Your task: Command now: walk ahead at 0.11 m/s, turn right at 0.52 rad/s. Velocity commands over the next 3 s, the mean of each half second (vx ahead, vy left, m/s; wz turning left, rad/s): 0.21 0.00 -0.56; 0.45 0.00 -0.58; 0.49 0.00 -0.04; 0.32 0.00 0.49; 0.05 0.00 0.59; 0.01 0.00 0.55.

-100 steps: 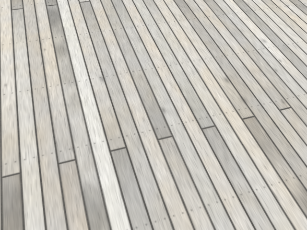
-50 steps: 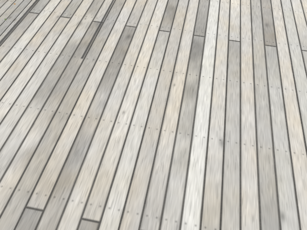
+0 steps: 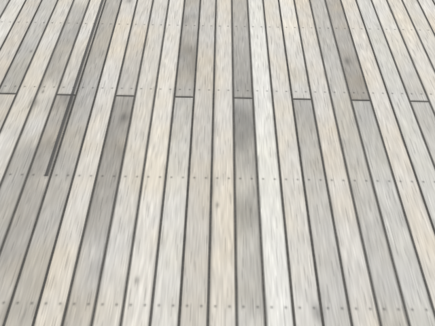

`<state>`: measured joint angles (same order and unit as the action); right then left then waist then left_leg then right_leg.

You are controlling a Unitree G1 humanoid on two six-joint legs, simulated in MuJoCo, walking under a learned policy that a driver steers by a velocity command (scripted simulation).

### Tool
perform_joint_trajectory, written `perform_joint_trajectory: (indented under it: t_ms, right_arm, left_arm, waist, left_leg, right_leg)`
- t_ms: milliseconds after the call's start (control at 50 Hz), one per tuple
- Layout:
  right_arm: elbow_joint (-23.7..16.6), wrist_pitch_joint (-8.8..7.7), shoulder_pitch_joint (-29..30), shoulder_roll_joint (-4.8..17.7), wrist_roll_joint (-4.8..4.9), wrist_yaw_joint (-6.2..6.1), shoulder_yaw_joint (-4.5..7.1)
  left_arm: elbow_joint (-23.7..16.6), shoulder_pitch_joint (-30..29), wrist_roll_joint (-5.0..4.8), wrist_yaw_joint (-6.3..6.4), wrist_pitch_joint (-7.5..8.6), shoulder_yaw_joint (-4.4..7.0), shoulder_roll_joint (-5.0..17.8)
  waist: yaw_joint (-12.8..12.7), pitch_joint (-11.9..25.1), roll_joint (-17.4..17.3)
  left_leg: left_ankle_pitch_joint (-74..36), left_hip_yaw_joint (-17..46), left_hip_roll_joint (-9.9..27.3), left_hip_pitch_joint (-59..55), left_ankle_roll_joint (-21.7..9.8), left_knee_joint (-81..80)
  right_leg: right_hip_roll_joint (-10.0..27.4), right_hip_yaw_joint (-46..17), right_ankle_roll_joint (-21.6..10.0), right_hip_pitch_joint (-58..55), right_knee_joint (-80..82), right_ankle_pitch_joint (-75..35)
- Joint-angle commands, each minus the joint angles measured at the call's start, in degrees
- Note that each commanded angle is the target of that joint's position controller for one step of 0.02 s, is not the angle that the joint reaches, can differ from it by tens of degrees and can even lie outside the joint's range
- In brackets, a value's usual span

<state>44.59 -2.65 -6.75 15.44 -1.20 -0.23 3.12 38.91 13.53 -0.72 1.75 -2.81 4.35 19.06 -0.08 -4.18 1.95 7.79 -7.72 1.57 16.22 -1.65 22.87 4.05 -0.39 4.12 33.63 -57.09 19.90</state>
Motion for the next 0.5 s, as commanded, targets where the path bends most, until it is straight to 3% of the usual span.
perform_joint_trajectory:
  t_ms: [20,120,160,180,200,220,240,260,300,320,360,420,500]
  right_arm:
    - [-3.71,-0.40,5.17,9.51,0.51,-0.82,2.44]
    - [-1.89,1.38,3.66,12.26,2.33,-0.29,3.41]
    - [-0.82,1.92,2.57,11.20,3.17,-0.20,3.29]
    - [0.56,2.23,-1.07,8.99,2.43,0.02,2.87]
    - [-1.19,2.21,-1.42,5.38,-0.36,0.44,1.77]
    - [-3.69,1.79,3.97,6.72,-0.17,0.30,2.00]
    - [-4.16,1.24,6.60,8.76,1.46,0.56,2.70]
    - [-4.11,0.70,6.62,9.32,2.41,0.83,3.07]
    - [-2.99,-0.20,6.29,9.88,1.44,0.78,3.47]
    - [-2.57,-0.80,6.17,9.23,1.19,0.99,3.36]
    - [-1.96,-1.77,6.20,8.11,1.29,1.29,3.10]
    - [-2.12,-2.33,8.15,6.23,1.40,1.66,2.23]
    - [-3.23,-2.83,9.92,6.70,2.10,2.24,1.82]
  left_arm:
    - [-3.79,3.57,0.21,-0.86,0.03,0.48,2.19]
    - [-6.86,-0.38,0.25,-2.35,-0.98,1.35,4.06]
    - [-6.49,1.27,0.56,-2.34,-0.90,2.02,4.61]
    - [-5.76,3.95,0.57,-1.63,-0.75,3.13,7.31]
    - [-6.33,6.42,-0.03,-0.46,-0.54,4.76,14.10]
    - [-6.82,9.16,0.88,-1.23,1.10,4.38,14.36]
    - [-6.39,9.15,0.84,-1.89,2.72,3.67,11.78]
    - [-6.28,6.99,0.30,-1.83,3.69,3.08,9.84]
    - [-7.02,3.31,-0.10,-1.08,3.96,2.11,7.70]
    - [-7.42,2.97,0.35,-0.65,4.09,1.81,7.32]
    - [-7.57,3.72,0.66,-0.12,4.67,1.94,7.56]
    - [-6.96,5.13,0.02,0.16,4.94,2.50,8.74]
    - [-5.97,6.75,-0.53,-0.23,4.54,2.94,9.61]
  waist:
    - [-1.31,9.13,-8.22]
    - [-0.42,7.68,-8.19]
    - [-1.55,7.85,-6.47]
    - [-1.54,8.72,-0.74]
    - [-0.10,9.01,16.20]
    - [-4.15,11.04,14.68]
    - [-4.77,10.08,8.80]
    - [-3.36,7.86,6.99]
    - [-1.60,5.49,5.43]
    - [-1.14,5.57,5.82]
    - [-1.23,6.20,4.90]
    - [-2.07,5.50,5.22]
    - [-3.16,4.00,6.02]
  left_leg:
    - [-16.76,5.78,15.97,-2.21,-11.77,-8.78]
    - [-11.40,5.12,18.22,-7.39,-9.13,-4.31]
    - [-6.52,2.63,15.73,-6.41,-5.19,2.08]
    - [3.05,-0.42,12.07,-2.47,-1.54,9.58]
    - [25.27,-5.77,3.60,13.11,4.04,27.89]
    - [31.82,5.31,-2.02,24.11,4.65,39.59]
    - [27.02,10.22,-0.07,27.55,3.14,42.87]
    - [21.29,11.23,1.49,28.67,1.67,41.44]
    - [13.59,11.62,2.62,26.72,1.48,36.04]
    - [10.02,11.08,1.94,24.38,1.75,33.99]
    - [5.03,10.73,0.58,21.89,2.57,27.32]
    - [1.47,10.71,-1.12,17.12,3.91,16.70]
    - [1.53,11.30,-2.06,12.19,4.35,9.55]
  right_leg:
    - [1.88,-0.39,-0.98,-8.94,6.50,-6.42]
    - [0.39,2.39,-3.82,-11.46,17.25,-3.52]
    - [-2.16,3.98,-6.27,-17.87,26.70,-9.91]
    - [-1.13,-0.08,-8.70,-23.93,31.29,-17.78]
    - [11.70,-19.09,-15.68,-33.04,33.87,-28.63]
    - [16.79,-34.34,-24.60,-33.72,39.83,-9.68]
    - [15.25,-32.83,-23.48,-33.90,42.89,2.47]
    - [13.45,-30.25,-20.69,-32.30,43.75,10.89]
    - [10.49,-26.13,-17.69,-29.16,45.13,11.13]
    - [8.97,-24.39,-17.14,-28.11,45.76,8.05]
    - [7.34,-21.47,-16.83,-28.59,45.71,1.25]
    - [5.68,-18.99,-16.64,-26.46,45.01,-1.65]
    - [5.72,-21.31,-16.68,-22.68,43.67,1.12]
